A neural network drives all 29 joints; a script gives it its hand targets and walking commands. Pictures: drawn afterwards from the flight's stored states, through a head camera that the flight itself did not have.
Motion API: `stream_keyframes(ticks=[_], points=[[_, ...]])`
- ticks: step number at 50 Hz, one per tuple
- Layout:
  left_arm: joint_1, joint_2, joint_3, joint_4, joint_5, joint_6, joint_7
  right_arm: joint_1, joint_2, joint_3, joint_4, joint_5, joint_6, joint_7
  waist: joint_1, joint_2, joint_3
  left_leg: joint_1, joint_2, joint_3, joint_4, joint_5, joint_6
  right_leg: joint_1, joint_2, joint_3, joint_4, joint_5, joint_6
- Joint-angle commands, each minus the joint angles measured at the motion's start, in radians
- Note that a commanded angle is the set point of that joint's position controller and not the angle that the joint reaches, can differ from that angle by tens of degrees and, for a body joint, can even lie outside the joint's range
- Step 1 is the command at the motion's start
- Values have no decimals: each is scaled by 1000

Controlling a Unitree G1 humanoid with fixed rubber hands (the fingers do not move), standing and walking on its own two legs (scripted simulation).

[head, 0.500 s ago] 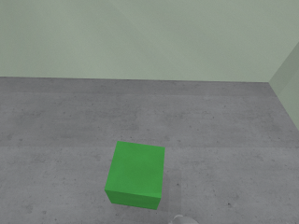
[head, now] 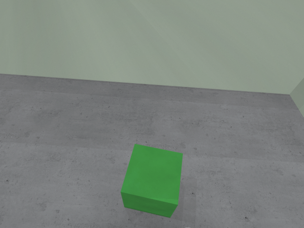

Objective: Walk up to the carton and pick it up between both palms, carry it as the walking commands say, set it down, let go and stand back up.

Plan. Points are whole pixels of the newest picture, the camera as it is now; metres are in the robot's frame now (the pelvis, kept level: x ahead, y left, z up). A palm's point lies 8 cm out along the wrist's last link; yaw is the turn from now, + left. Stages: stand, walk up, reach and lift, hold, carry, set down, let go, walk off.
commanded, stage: walk up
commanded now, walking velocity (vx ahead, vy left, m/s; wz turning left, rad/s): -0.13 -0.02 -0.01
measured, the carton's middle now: (152, 181) +0.46 -0.02 -0.62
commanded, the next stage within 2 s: none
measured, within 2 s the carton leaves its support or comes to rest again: neither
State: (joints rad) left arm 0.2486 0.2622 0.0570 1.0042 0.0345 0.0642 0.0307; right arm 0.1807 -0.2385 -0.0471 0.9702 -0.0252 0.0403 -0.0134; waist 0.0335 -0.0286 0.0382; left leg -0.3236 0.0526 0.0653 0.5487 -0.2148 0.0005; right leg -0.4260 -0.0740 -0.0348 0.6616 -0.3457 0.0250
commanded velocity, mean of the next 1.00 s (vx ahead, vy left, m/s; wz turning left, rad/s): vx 0.00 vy -0.01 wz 0.00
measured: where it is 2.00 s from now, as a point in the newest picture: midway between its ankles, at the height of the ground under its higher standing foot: outside the picture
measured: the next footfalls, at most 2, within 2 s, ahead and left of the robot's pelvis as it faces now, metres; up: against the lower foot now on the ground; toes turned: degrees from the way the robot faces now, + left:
right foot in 0.32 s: -0.04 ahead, -0.11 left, +0.00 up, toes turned -2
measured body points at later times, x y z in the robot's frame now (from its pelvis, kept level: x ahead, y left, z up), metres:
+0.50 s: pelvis -0.01 +0.00 +0.01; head -0.01 -0.01 +0.46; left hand -0.02 +0.23 -0.14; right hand +0.00 -0.23 -0.15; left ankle +0.04 +0.11 -0.73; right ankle -0.08 -0.11 -0.73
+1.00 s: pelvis +0.00 -0.02 +0.01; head +0.01 -0.02 +0.46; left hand -0.03 +0.19 -0.15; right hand +0.00 -0.24 -0.16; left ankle +0.04 +0.11 -0.73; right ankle -0.08 -0.11 -0.73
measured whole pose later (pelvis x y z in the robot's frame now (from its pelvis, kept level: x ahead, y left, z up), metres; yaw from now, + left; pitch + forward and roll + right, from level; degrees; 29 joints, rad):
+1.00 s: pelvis +0.00 -0.02 +0.01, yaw -1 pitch -2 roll +1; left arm 0.36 0.11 0.00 1.14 0.02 -0.03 0.05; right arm 0.25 -0.14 -0.02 1.16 -0.01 0.01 -0.04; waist 0.00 0.00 0.04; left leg -0.19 0.05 0.09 0.39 -0.16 -0.02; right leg -0.01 0.02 -0.03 0.36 -0.32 -0.04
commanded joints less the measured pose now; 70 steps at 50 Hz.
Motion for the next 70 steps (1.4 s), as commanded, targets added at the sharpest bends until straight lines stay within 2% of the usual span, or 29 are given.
stream_keyframes(ticks=[1, 2, 3, 4, 5, 6, 8, 11, 12, 14, 15, 16, 17, 18, 20, 23, 27, 34, 42, 52, 53, 54, 55, 56, 58, 60, 64, 67, 70], points=[[50, 33, 7, -10, -4, 16, -7, -50, -188, -28, -64, -4, -23, -3, -16, 186, 34, -100, 307, -335, -391, -177, 90, -54, 60, 124, 370, -115, -15], [91, 30, 5, 7, -6, 10, -9, -82, -155, -20, -74, 4, -28, -4, 5, 166, 0, -54, 258, -267, -357, -142, 75, -55, 67, 128, 415, -67, -18], [111, 35, 11, 19, -5, 3, -11, -85, -128, -13, -82, 8, -32, -6, 5, 160, -31, -2, 230, -234, -340, -119, 76, -56, 84, 129, 443, -36, -12], [126, 45, 19, 19, -1, 3, -17, -20, -112, -3, -66, 9, -46, -13, -5, 149, -83, 74, 225, -245, -347, -196, 65, -35, 69, 120, 405, 14, -2], [118, 31, 9, 13, -2, 1, -18, -32, -95, 3, -64, 8, -53, -11, -9, 216, -75, 71, 193, -201, -364, -223, 63, -6, 64, 85, 332, 40, -4], [88, 29, 3, -2, -2, -1, -19, -29, -93, 4, -55, 5, -51, -13, -17, 253, -39, 54, 169, -174, -379, -209, 74, 19, 69, 63, 257, 32, -2], [47, 19, -9, -18, -10, -2, -12, 31, -92, 4, -18, -5, -48, -15, -41, 254, -1, 96, 175, -193, -398, -160, 100, 53, 77, 50, 111, -37, -2], [47, 10, -18, -21, -20, -15, -5, 92, -111, -8, 14, -5, -46, -20, -64, 207, -17, 177, 208, -225, -367, -40, 134, 101, 78, 40, -53, -92, -10], [66, 3, -20, -16, -23, -22, -4, 94, -113, -11, 20, -1, -44, -20, -54, 192, -32, 185, 209, -225, -348, 3, 132, 138, 81, 34, -125, -70, -16], [146, -20, -25, 15, -29, -40, 1, 82, -108, -16, 27, 12, -38, -16, -16, 169, -58, 170, 187, -210, -310, 47, 103, 256, 85, -5, -328, 59, -29], [181, -22, -22, 31, -31, -50, 4, 80, -92, -15, 29, 15, -38, -13, -4, 143, -71, 139, 163, -199, -297, 29, 82, 332, 53, 3, -372, 113, -41], [191, -6, -17, 36, -25, -61, 7, 81, -61, -7, 26, 20, -40, -9, -7, 100, -73, 100, 128, -177, -269, 0, 60, 379, -3, 51, -392, 143, -58], [190, 13, -11, 38, -19, -73, 7, 95, -20, 3, 23, 26, -42, -5, -21, 4, -75, 80, 68, -128, -194, -1, 43, 380, -80, 146, -429, 150, -75], [103, 22, -20, 45, -19, -73, 1, 74, 9, 13, 29, 27, -42, 0, -38, -74, 13, 110, 24, -52, -247, 34, 5, 277, -94, 169, -455, 146, -97], [83, 2, -34, 51, -15, -81, -2, 72, -25, -1, 51, 22, -44, -1, -52, -47, 50, 190, 43, -54, -244, 76, 6, 214, -67, 131, -448, 113, -79], [112, -17, -36, 66, -21, -87, 2, 88, -25, 0, 77, 21, -45, 1, -51, -36, 43, 209, 57, -57, -236, 97, 15, 230, -48, 99, -425, 143, -69], [130, -32, -38, 83, -19, -87, 6, 96, -3, 5, 107, 19, -41, -5, -48, -17, 67, 203, 55, -50, -234, 99, 12, 234, -43, 97, -417, 154, -66], [161, -54, -41, 111, -18, -90, 12, 116, 15, 15, 147, 18, -40, -13, -45, 5, 64, 210, 62, -50, -222, 133, 16, 255, -37, 85, -393, 245, -62], [185, -65, -44, 131, -18, -92, 16, 128, 25, 21, 170, 18, -38, -21, -42, 8, 55, 211, 64, -39, -200, 168, 17, 272, -37, 76, -377, 343, -61], [209, -72, -44, 142, -17, -93, 20, 134, 31, 22, 177, 20, -35, -27, -40, 6, 51, 210, 67, -28, -179, 195, 17, 279, -35, 69, -367, 391, -59], [207, -7, -14, 132, -19, -89, 27, 98, 13, 8, 155, 5, -36, -30, -40, 40, 68, 175, 64, 43, -107, 133, 1, 272, -60, 80, -350, 367, -59], [169, 38, 6, 108, -13, -83, 18, 75, -16, -15, 137, -4, -33, -39, -48, 17, 85, 143, 50, 70, -53, 68, -21, 211, -86, 169, -319, 420, -90], [137, 42, 18, 105, -14, -76, 19, 96, -13, -16, 135, -7, -38, -41, -57, -35, 79, 118, 57, 64, -38, 100, -24, 213, -83, 142, -280, 455, -103], [139, 31, 18, 103, -12, -72, 19, 105, -15, -18, 130, -8, -39, -44, -61, -36, 64, 131, 69, 60, -21, 145, -17, 190, -72, 133, -249, 473, -103], [153, 1, 11, 100, -10, -70, 20, 102, -9, -15, 116, -7, -40, -46, -63, -5, 27, 154, 87, 58, 1, 187, -2, 167, -58, 124, -215, 442, -103], [145, 3, 9, 88, -11, -68, 20, 96, -10, -10, 106, -8, -38, -44, -60, 2, 9, 157, 95, 51, 4, 188, 10, 156, -55, 130, -206, 391, -107], [126, 29, 10, 62, -11, -64, 18, 86, -32, -10, 88, -6, -37, -42, -52, 9, -15, 163, 112, 39, 9, 228, 26, 152, -48, 135, -178, 386, -113], [98, 49, 10, 43, -9, -59, 15, 82, -46, -12, 77, -5, -38, -39, -54, 6, -20, 173, 117, 37, -7, 192, 31, 142, -45, 142, -184, 342, -116], [61, 48, 6, 23, -4, -53, 9, 84, -62, -16, 73, -12, -41, -34, -61, 34, -5, 183, 147, -2, -77, 89, 44, 115, -22, 129, -191, 219, -105]])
